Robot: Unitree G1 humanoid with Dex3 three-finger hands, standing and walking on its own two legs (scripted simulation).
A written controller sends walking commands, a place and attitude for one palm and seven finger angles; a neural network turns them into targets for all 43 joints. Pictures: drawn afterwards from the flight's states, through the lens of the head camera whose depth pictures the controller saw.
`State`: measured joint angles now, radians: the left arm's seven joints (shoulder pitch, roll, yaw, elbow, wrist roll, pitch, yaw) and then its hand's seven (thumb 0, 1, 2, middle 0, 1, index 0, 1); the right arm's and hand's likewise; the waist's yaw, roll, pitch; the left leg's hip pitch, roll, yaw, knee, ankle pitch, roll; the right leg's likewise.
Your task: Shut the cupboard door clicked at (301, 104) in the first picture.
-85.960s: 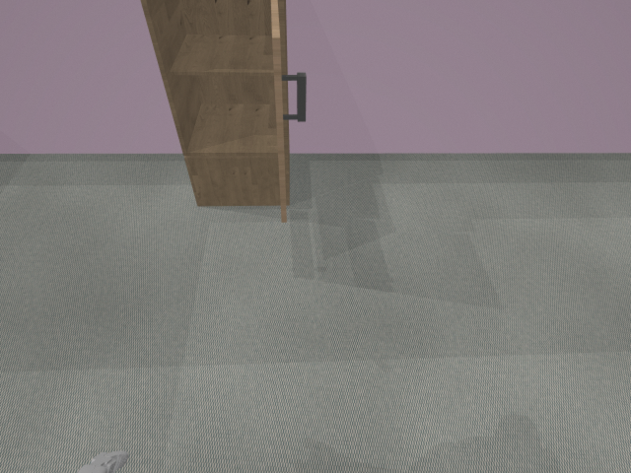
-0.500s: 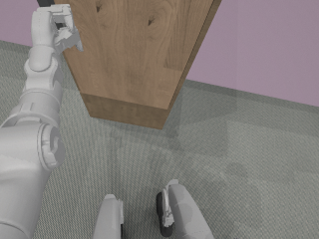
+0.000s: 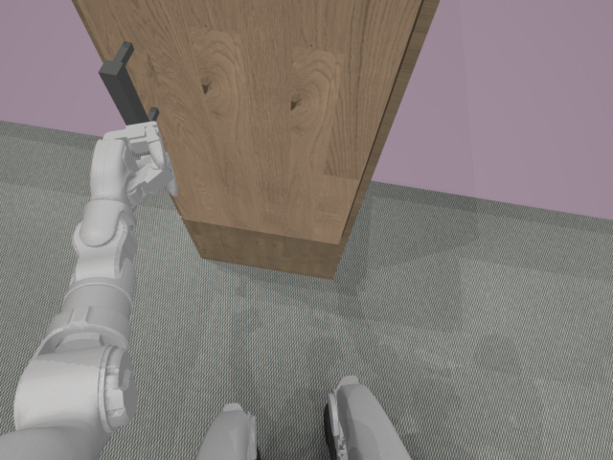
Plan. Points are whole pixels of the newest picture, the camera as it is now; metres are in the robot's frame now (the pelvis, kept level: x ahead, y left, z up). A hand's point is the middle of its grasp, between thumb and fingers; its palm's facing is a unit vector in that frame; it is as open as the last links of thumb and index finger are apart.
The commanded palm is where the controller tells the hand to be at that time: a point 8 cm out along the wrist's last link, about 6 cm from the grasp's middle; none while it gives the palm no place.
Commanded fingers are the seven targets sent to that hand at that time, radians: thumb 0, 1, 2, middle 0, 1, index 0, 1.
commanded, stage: pull the fist back off the door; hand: left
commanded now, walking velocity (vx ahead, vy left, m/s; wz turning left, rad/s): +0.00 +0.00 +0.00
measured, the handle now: (135, 96) +0.59 +0.19 +0.06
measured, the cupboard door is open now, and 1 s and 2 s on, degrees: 0 0 0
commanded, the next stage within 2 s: draw the hand back to the body in 0.16 s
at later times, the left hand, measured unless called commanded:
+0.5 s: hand (145, 192) +0.41 +0.15 +0.09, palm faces -0.05 -1.00 -0.06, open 3.1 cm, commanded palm +0.38 +0.21 +0.10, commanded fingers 0.00 0.90 0.90 -1.30 -1.50 -1.30 -1.50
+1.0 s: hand (16, 269) +0.30 +0.21 +0.17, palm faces +0.23 -0.94 -0.25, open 3.2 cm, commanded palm +0.26 +0.25 +0.19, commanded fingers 0.00 0.90 0.90 -0.83 -0.99 -0.83 -0.99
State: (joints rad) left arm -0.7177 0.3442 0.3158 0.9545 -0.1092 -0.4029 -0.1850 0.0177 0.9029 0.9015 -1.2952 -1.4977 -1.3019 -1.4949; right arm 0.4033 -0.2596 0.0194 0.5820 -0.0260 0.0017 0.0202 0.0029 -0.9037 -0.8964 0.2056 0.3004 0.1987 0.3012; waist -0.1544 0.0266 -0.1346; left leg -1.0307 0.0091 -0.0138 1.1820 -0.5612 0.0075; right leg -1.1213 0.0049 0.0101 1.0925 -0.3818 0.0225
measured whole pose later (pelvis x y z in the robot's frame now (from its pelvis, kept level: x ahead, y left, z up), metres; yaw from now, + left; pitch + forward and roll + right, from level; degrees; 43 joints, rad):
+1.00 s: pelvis +0.03 -0.01 +0.08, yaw +2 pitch +3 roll +0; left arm 0.12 0.30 0.16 0.03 -0.09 -0.10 0.01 0.02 0.90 0.90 -1.08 -1.26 -1.09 -1.26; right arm 0.23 -0.23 0.03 0.52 0.03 -0.04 -0.12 0.01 -0.90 -0.90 0.20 0.30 0.20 0.30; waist 0.00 0.04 -0.07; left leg -0.33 0.00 -0.03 0.68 -0.40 -0.01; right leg -0.43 -0.01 -0.01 0.66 -0.28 0.01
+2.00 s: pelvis +0.04 -0.02 +0.10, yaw +2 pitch -5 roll +0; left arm 0.42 0.34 0.35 -0.35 -0.06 -0.08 0.10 0.01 0.89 0.90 -0.21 -0.30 -0.21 -0.30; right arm 0.22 -0.21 0.03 0.64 0.00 -0.13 -0.10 0.01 -0.90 -0.90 0.20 0.30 0.20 0.30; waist 0.06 0.07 0.01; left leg -0.04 0.01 -0.02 0.43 -0.30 -0.01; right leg -0.15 0.00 -0.01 0.44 -0.20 0.00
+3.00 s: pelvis -0.09 -0.01 +0.07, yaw +7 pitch -2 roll +0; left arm 0.50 0.45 0.47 -0.43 0.02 -0.27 0.18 0.01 0.89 0.90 -0.21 -0.30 -0.22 -0.30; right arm 0.30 -0.22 -0.01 0.58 0.00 -0.08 -0.09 0.01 -0.90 -0.90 0.21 0.30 0.20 0.30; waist -0.07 -0.01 0.00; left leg -0.46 0.01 -0.01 0.71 -0.30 0.03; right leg -0.48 0.03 0.06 0.59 -0.13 0.03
